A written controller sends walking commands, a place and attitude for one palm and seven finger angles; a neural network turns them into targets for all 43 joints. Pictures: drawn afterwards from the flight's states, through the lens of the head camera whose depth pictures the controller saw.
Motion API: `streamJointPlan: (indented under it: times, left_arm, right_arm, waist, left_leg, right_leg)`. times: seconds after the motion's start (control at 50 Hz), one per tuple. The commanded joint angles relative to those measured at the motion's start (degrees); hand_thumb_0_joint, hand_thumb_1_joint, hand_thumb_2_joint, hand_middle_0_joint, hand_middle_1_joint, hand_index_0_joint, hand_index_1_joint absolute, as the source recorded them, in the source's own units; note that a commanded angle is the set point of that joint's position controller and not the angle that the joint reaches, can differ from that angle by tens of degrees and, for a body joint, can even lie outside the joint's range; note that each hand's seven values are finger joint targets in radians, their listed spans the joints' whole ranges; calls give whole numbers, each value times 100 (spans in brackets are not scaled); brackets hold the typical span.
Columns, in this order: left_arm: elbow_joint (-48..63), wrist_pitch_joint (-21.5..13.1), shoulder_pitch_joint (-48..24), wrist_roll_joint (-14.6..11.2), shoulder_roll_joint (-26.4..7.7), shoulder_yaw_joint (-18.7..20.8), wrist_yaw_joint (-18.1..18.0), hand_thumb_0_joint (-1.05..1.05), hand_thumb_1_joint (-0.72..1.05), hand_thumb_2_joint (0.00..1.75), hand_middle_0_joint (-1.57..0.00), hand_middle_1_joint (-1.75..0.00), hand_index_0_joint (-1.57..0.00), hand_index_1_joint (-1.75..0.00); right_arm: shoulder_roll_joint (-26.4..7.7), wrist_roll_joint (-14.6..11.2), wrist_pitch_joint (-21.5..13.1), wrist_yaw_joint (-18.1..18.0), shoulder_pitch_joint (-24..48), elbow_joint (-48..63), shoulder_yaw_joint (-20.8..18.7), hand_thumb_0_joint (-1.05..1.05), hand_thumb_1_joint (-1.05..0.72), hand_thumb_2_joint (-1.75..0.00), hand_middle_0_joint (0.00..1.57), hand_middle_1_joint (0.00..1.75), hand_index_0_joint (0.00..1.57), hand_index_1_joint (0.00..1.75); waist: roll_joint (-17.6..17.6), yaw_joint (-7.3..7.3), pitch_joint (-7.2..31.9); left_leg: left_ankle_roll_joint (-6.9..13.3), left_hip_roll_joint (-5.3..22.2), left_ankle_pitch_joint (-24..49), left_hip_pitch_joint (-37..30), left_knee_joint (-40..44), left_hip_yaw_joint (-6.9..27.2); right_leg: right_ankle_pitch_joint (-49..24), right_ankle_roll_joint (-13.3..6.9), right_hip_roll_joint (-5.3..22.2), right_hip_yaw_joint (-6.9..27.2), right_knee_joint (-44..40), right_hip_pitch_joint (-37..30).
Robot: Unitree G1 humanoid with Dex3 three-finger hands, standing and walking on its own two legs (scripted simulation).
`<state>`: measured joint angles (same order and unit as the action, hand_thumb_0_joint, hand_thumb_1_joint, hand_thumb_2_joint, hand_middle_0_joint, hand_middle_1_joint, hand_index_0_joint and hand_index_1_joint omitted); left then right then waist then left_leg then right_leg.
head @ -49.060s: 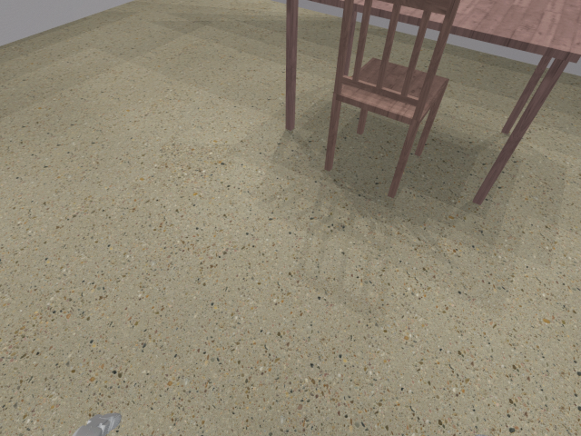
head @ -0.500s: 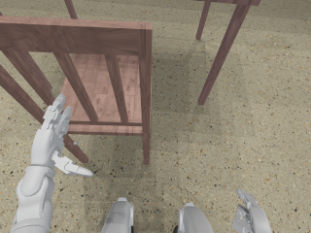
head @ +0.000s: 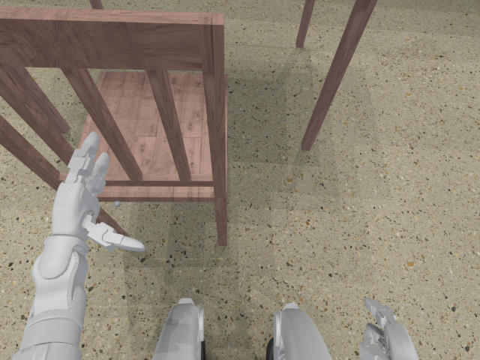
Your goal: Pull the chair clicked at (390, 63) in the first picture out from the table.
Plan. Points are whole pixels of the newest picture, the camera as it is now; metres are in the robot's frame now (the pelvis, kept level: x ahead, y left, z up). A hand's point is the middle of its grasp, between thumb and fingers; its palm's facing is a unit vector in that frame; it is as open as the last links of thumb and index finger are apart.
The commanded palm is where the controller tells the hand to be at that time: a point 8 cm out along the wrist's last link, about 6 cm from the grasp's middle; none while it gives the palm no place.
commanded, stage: aim the fingers beside a spindle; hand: left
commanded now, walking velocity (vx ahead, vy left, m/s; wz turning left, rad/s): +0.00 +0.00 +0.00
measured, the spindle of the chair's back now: (112, 135) +0.48 +0.23 +0.03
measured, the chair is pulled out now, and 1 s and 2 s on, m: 0.29 0.29 0.29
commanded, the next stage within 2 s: push the fingers through the gap in 1.40 s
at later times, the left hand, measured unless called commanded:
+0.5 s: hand (111, 204) +0.35 +0.21 +0.03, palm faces +0.04 -1.00 -0.07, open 16.9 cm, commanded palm +0.32 +0.26 +0.03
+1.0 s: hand (105, 204) +0.35 +0.22 +0.02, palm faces +0.04 -1.00 -0.06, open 16.9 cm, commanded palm +0.32 +0.26 +0.03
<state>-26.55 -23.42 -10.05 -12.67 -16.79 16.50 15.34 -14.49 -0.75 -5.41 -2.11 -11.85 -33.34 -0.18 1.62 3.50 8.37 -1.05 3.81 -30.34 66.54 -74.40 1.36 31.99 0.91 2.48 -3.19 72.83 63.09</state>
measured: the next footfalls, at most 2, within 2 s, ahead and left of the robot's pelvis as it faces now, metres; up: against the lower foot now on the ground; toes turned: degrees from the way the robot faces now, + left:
none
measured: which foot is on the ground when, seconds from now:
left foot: down 0.00-1.00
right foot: down 0.00-1.00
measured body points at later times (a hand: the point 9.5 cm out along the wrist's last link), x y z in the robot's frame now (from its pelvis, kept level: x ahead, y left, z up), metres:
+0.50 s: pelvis +0.00 +0.00 +0.00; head +0.12 +0.01 +0.44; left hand +0.34 +0.26 +0.04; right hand +0.15 -0.26 -0.10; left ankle +0.04 +0.13 -0.62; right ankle +0.02 -0.13 -0.62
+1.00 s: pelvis +0.00 +0.00 +0.00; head +0.12 +0.02 +0.44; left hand +0.34 +0.27 +0.03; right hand +0.15 -0.25 -0.10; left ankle +0.04 +0.13 -0.62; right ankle +0.02 -0.13 -0.62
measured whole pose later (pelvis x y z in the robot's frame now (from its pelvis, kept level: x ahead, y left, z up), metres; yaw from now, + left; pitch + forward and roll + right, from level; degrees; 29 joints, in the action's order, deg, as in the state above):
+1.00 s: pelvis +0.00 +0.00 +0.00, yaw +0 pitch +22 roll -3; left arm -27.1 -23.9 -9.0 -13.4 -17.7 17.5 15.3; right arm -14.3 -1.1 -4.2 -1.8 -12.1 -32.9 0.2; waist 1.6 3.3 8.7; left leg -0.8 3.7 -30.4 65.9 -73.8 1.5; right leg 31.8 1.2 2.4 -3.2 71.7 62.1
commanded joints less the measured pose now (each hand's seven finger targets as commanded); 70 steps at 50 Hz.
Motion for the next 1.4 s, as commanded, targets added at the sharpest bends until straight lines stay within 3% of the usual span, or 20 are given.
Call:
streamJointPlan:
  times: [0.0,0.14,0.28,0.36,0.4,0.56,0.62,0.64,0.7,0.72,0.78,0.86,0.92,0.96,1.0,1.08,1.16,1.22,1.26,1.38]
  left_arm:
    - [1621,-534,-789,-179,-1052,367,-36,0,-50,30,-6,-8,-6,-8]
    - [1240,-618,-1117,-65,-784,73,-121,0,-50,30,-6,-8,-6,-8]
    - [1210,-551,-885,-50,-916,197,-65,0,-50,30,-6,-8,-6,-8]
    - [1587,-682,-770,-83,-1328,605,-168,0,-50,30,-6,-8,-6,-8]
    - [1732,-712,-733,-113,-1171,500,-196,0,-50,30,-6,-8,-6,-8]
    - [786,-469,-861,-163,-801,129,153,0,-50,30,-6,-8,-6,-8]
    - [1160,-546,-937,-176,-709,-21,213,0,-50,30,-6,-8,-6,-8]
    - [1420,-606,-1033,-180,-812,53,182,0,-50,30,-6,-8,-6,-8]
    - [1871,-727,-987,-162,-1003,207,-10,0,-50,30,-6,-8,-6,-8]
    - [1895,-746,-997,-140,-1237,410,-98,0,-50,30,-6,-8,-6,-8]
    - [1613,-682,-895,-43,-1295,541,-247,0,-50,30,-6,-8,-6,-8]
    - [1039,-468,-523,-64,-1068,477,-177,0,-50,30,-6,-8,-6,-8]
    - [896,-370,-639,-154,-792,179,31,0,-50,30,-6,-8,-6,-8]
    - [1030,-414,-731,-202,-928,267,133,0,-50,30,-6,-8,-6,-8]
    - [1427,-528,-863,-242,-722,26,192,0,-50,30,-6,-8,-6,-8]
    - [1909,-720,-810,-225,-988,229,68,0,-50,30,-6,-8,-6,-8]
    - [1568,-623,-737,-87,-970,248,-150,0,-50,30,-6,-8,-6,-8]
    - [1063,-503,-742,-34,-1150,466,-181,0,-50,30,-6,-8,-6,-8]
    - [1116,-480,-786,-46,-1003,332,-121,0,-50,30,-6,-8,-6,-8]
    - [1717,-556,-766,-186,-922,154,40,0,-50,30,-6,-8,-6,-8]
  right_arm:
    - [-844,-5,-179,-36,-182,749,-352,0,-90,-90,20,30,20,30]
    - [-870,2,-199,-74,-236,565,-350,0,-90,-90,20,30,20,30]
    - [-880,-7,-138,-48,-236,653,-366,0,-90,-90,20,30,20,30]
    - [-823,8,-115,-48,-195,726,-355,0,-90,-90,20,30,20,30]
    - [-790,11,-114,-39,-163,727,-347,0,-90,-90,20,30,20,30]
    - [-933,-42,-124,-70,-241,575,-353,0,-90,-90,20,30,20,30]
    - [-918,-44,-174,-75,-216,666,-373,0,-90,-90,20,30,20,30]
    - [-907,-24,-194,-75,-205,658,-379,0,-90,-90,20,30,20,30]
    - [-873,5,-210,-68,-202,668,-382,0,-90,-90,20,30,20,30]
    - [-886,25,-208,-75,-215,631,-371,0,-90,-90,20,30,20,30]
    - [-838,31,-141,-63,-164,629,-339,0,-90,-90,20,30,20,30]
    - [-853,4,-68,-30,-184,680,-329,0,-90,-90,20,30,20,30]
    - [-892,-33,-72,-32,-204,712,-318,0,-90,-90,20,30,20,30]
    - [-920,-35,-94,-51,-219,692,-341,0,-90,-90,20,30,20,30]
    - [-887,-36,-151,-47,-190,732,-347,0,-90,-90,20,30,20,30]
    - [-878,0,-216,-75,-223,662,-372,0,-90,-90,20,30,20,30]
    - [-856,24,-171,-52,-190,607,-334,0,-90,-90,20,30,20,30]
    - [-902,8,-102,-70,-207,615,-338,0,-90,-90,20,30,20,30]
    - [-884,4,-90,-52,-173,675,-327,0,-90,-90,20,30,20,30]
    - [-878,-11,-158,-49,-195,736,-346,0,-90,-90,20,30,20,30]
  waist:
    - [249,-107,2551]
    - [93,111,2068]
    - [109,-47,2312]
    - [310,-182,2562]
    - [362,-140,2575]
    - [-74,135,1856]
    - [135,79,2163]
    - [342,14,2344]
    - [402,-41,2592]
    - [379,-59,2578]
    - [384,-93,2315]
    - [204,-99,2105]
    - [18,46,2021]
    - [28,22,2187]
    - [167,40,2338]
    - [393,-16,2566]
    - [380,-11,2147]
    - [54,-7,1937]
    - [284,-44,2044]
    - [426,-29,2538]
  left_leg:
    - [179,-262,1685,-1979,1035,-27]
    - [193,-265,1185,-1744,996,23]
    - [187,-272,1441,-1869,1021,1]
    - [175,-272,1775,-1989,1045,-26]
    - [183,-275,1833,-2059,1035,-47]
    - [207,-281,1140,-1545,942,-25]
    - [211,-274,1377,-1801,952,20]
    - [195,-267,1516,-1984,964,35]
    - [179,-244,1842,-2315,1023,72]
    - [182,-232,1933,-2273,1011,99]
    - [156,-246,1695,-2061,1062,67]
    - [149,-268,1448,-1824,1095,15]
    - [189,-284,1270,-1647,1038,-9]
    - [195,-278,1330,-1685,984,-13]
    - [199,-276,1442,-1908,1005,24]
    - [175,-241,1850,-2294,1023,91]
    - [152,-248,1602,-2059,1084,111]
    - [171,-259,1219,-1688,1070,88]
    - [150,-277,1254,-1795,1087,55]
    - [159,-243,1736,-2251,1057,78]
  right_leg:
    - [-1614,-173,-240,66,-1061,-1348]
    - [-1111,-156,-251,43,-1101,-922]
    - [-1361,-187,-231,41,-1064,-1118]
    - [-1691,-198,-236,80,-1013,-1429]
    - [-1768,-177,-242,92,-1043,-1430]
    - [-1219,-155,-256,71,-1172,-1003]
    - [-1327,-189,-251,35,-1070,-990]
    - [-1407,-199,-230,39,-1055,-1016]
    - [-1564,-198,-240,14,-1046,-1097]
    - [-1619,-205,-249,0,-993,-1125]
    - [-1468,-197,-248,10,-999,-1089]
    - [-1350,-195,-264,-7,-1047,-1095]
    - [-1277,-178,-274,24,-1128,-1098]
    - [-1351,-174,-266,53,-1113,-1152]
    - [-1370,-178,-265,26,-1108,-1116]
    - [-1549,-196,-266,-8,-1039,-1070]
    - [-1327,-197,-259,-53,-1012,-896]
    - [-1080,-195,-276,-35,-1023,-878]
    - [-1127,-209,-261,-27,-1024,-901]
    - [-1471,-209,-274,-17,-1063,-1076]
